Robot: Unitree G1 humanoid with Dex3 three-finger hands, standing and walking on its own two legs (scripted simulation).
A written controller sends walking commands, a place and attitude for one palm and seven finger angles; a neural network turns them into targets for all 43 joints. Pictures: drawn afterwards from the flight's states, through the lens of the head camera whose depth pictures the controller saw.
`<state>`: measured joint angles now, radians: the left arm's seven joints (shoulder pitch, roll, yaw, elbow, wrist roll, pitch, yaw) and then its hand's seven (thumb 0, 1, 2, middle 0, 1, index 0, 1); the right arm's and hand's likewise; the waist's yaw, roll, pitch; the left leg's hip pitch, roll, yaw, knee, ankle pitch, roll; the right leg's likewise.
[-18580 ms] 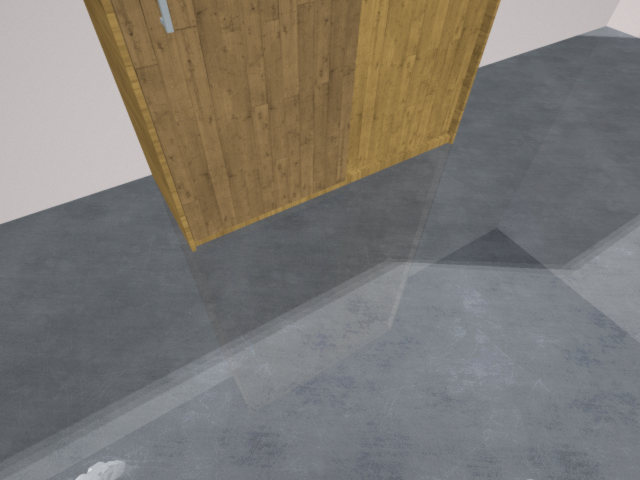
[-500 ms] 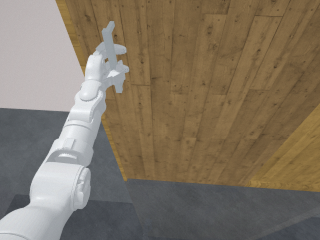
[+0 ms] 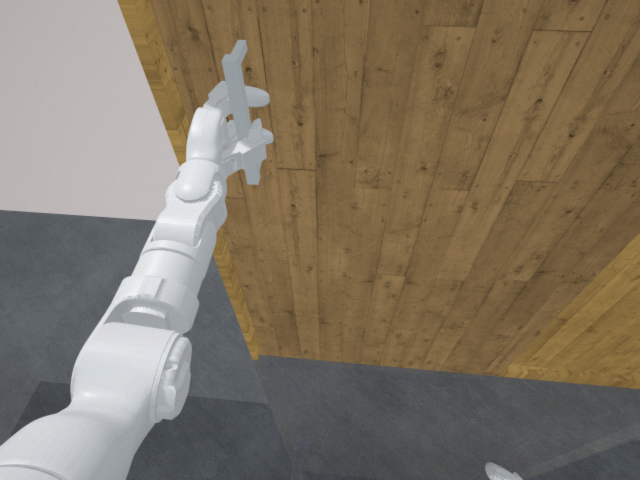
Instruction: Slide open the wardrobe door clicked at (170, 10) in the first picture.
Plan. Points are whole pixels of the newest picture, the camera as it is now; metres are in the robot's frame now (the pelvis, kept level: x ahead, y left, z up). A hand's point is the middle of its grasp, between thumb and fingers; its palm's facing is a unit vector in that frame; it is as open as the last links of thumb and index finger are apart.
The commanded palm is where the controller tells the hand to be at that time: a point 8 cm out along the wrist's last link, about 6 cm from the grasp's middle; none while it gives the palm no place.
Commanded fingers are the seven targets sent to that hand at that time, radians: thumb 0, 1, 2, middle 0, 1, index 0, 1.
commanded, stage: step sideways, sliding the door along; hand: left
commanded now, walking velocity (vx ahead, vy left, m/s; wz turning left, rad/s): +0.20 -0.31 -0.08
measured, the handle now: (247, 118) +0.52 +0.13 +0.18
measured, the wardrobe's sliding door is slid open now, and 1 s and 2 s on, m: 0.02 0.13 0.47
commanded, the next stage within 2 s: none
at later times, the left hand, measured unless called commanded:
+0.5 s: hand (275, 146) +0.47 +0.09 +0.17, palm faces +0.22 -0.97 -0.09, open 5.9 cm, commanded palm +0.44 +0.07 +0.18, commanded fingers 0.00 0.90 0.90 -0.45 -1.40 -0.45 -1.40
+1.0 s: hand (357, 150) +0.47 -0.02 +0.17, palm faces +0.31 -0.95 -0.03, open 6.2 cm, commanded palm +0.44 -0.04 +0.17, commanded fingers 0.00 0.90 0.90 -0.45 -1.40 -0.45 -1.40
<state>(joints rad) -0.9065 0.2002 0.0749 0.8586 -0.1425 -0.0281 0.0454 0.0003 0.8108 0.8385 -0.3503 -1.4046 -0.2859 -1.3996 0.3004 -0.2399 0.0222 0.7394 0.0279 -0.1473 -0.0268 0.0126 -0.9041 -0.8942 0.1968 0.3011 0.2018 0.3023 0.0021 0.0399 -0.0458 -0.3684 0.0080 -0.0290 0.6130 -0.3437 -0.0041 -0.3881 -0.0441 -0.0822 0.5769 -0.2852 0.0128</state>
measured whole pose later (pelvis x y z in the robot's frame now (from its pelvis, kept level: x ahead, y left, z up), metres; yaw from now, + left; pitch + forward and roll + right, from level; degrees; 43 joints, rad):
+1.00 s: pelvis +0.08 -0.21 +0.00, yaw +6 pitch +0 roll -1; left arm -0.56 0.17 0.10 0.07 -0.08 -0.08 0.16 0.00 0.82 0.87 -0.44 -1.41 -0.13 -1.38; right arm 0.05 -0.23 -0.04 0.60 0.04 -0.11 -0.03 0.01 -0.91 -0.89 0.19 0.30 0.20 0.30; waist 0.09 0.04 0.29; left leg -0.25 0.13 0.11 0.63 -0.32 -0.04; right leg -0.48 0.00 -0.06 0.84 -0.35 0.00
